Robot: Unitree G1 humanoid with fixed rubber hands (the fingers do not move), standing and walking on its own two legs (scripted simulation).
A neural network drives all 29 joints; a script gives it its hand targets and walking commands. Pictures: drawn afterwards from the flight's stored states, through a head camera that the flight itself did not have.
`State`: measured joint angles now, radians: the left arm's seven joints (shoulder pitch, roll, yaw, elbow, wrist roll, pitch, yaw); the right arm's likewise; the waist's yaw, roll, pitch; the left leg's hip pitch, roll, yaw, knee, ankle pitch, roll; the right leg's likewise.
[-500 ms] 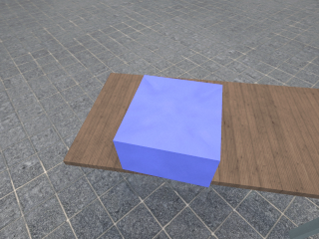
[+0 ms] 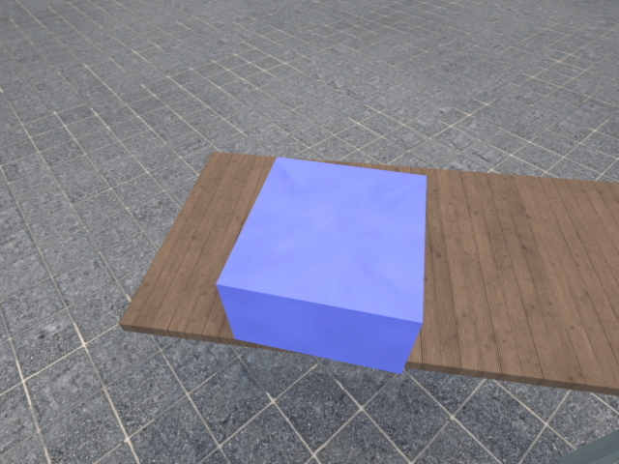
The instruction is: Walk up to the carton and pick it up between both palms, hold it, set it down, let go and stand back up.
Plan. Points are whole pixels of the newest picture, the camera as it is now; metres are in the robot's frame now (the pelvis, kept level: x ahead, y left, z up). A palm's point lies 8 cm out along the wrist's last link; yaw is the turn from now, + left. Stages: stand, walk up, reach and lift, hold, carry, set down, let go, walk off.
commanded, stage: stand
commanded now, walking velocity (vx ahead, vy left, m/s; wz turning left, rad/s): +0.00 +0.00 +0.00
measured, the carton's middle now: (333, 255) +0.47 -0.01 -0.04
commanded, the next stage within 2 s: walk up in 0.96 s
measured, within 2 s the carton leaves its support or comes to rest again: neither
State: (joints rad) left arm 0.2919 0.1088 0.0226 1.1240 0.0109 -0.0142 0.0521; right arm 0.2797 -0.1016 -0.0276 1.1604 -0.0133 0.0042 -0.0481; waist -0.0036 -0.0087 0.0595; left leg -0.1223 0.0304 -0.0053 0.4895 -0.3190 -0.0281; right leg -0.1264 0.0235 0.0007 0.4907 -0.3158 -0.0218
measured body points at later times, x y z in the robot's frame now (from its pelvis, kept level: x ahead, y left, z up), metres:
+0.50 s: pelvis -0.01 +0.00 +0.00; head -0.01 +0.00 +0.45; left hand -0.03 +0.20 -0.16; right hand -0.04 -0.20 -0.16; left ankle -0.03 +0.14 -0.74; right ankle -0.03 -0.11 -0.74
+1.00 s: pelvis -0.01 -0.02 +0.00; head -0.01 -0.01 +0.45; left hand -0.05 +0.18 -0.16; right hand -0.05 -0.21 -0.16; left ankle -0.03 +0.14 -0.74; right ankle -0.03 -0.11 -0.74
